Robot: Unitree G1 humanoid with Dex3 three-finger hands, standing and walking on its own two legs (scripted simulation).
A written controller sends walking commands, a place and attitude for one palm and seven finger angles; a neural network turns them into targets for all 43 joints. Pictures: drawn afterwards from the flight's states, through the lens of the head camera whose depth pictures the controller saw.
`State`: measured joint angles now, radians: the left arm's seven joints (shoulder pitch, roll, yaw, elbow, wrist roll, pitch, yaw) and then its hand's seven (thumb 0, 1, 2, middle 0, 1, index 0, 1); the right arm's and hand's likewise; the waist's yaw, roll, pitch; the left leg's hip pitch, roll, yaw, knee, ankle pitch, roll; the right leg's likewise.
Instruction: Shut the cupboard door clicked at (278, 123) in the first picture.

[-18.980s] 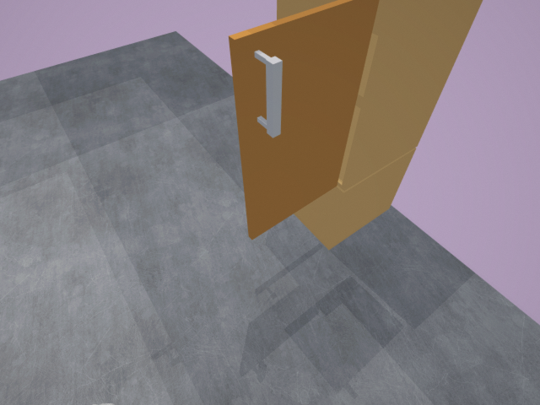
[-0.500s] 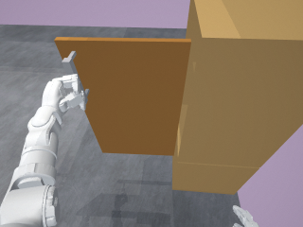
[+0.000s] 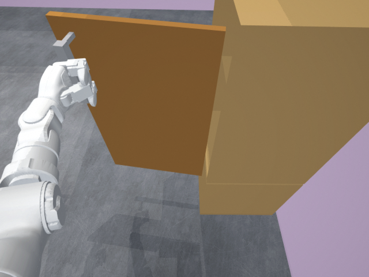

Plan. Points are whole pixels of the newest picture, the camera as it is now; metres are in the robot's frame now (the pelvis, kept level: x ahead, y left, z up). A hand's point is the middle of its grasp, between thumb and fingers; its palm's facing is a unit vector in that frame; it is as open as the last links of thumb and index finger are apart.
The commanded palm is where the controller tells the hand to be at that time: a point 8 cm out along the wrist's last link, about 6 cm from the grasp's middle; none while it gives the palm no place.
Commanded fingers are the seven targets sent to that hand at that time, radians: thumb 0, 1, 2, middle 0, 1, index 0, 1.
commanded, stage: push the door shut along its arc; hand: left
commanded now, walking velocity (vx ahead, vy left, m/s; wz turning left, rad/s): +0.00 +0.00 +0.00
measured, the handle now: (78, 69) +0.54 +0.22 +0.15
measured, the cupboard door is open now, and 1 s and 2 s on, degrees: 82 67 56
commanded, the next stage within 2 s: pull the fist back off the door in 1.26 s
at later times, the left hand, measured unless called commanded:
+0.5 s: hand (107, 71) +0.52 +0.15 +0.16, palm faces -0.28 -0.96 +0.00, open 3.1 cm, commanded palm +0.52 +0.20 +0.15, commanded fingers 0.00 0.90 0.90 -1.30 -1.50 -1.30 -1.50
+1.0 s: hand (125, 57) +0.56 +0.11 +0.16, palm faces -0.34 -0.94 +0.01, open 3.0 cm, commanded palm +0.58 +0.16 +0.15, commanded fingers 0.00 0.90 0.90 -1.30 -1.50 -1.30 -1.50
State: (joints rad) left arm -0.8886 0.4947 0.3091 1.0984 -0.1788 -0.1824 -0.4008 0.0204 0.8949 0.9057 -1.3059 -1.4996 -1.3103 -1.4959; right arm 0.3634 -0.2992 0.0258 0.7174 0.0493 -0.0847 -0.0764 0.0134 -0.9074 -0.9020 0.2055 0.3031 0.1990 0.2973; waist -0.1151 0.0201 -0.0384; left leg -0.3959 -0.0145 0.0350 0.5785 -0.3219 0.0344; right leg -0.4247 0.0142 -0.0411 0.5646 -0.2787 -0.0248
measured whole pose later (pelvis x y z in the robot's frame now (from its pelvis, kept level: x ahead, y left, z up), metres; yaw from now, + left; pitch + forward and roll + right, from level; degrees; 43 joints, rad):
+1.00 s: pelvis +0.00 +0.00 -0.02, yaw -1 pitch +19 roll -2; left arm -1.37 0.67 0.28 1.44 -0.07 -0.15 -0.50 0.01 0.88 0.92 -1.30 -1.50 -1.30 -1.50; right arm 0.44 -0.31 0.03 0.73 0.00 -0.02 -0.07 0.01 -0.91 -0.90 0.21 0.30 0.20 0.30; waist -0.25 0.03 -0.05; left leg -0.68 0.01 0.03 0.74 -0.39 0.04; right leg -0.70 0.04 -0.04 0.68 -0.31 -0.03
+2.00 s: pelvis +0.01 -0.01 -0.01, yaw -2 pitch +15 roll -1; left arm -1.09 0.39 0.35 1.23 -0.05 -0.17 -0.05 0.01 0.90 0.90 -1.30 -1.50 -1.30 -1.50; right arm 0.52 -0.29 -0.01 0.68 -0.01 0.02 0.04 0.01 -0.91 -0.90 0.20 0.30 0.20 0.30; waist -0.17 0.06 -0.10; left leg -0.53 0.03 0.05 0.63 -0.36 0.02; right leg -0.55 0.06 -0.02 0.58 -0.29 -0.04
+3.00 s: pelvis -0.01 +0.00 +0.01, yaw +0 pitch -1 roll +0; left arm -0.23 0.26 0.16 0.22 -0.13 -0.04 -0.04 0.01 0.89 0.90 -1.18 -1.36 -1.18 -1.36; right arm 0.16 -0.26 0.02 0.58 0.05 -0.04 -0.06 0.02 -0.91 -0.90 0.20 0.30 0.20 0.30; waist 0.02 0.05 -0.03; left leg -0.18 -0.02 0.04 0.46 -0.27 0.04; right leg -0.22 0.01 -0.03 0.46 -0.23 -0.02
